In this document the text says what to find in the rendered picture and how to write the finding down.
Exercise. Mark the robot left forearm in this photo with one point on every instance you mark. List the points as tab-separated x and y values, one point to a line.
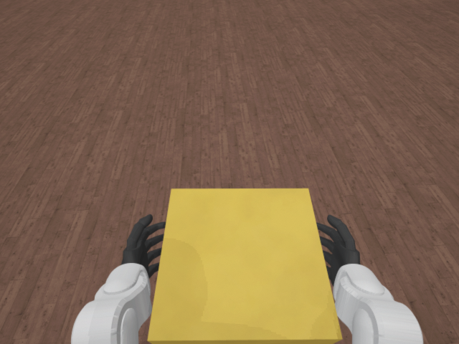
120	308

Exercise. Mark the robot right forearm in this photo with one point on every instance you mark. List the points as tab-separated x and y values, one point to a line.
368	309

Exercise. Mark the right robot hand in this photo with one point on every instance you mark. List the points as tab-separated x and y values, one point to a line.
342	247

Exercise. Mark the left robot hand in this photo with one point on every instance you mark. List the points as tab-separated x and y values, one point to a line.
138	244

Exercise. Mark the carton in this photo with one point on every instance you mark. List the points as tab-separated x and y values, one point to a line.
242	266

